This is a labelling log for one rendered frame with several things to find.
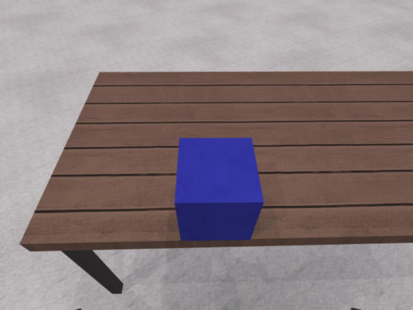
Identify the carton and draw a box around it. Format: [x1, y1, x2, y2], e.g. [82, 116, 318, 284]
[175, 138, 264, 241]

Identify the table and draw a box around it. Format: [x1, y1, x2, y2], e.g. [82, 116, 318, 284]
[20, 71, 413, 294]

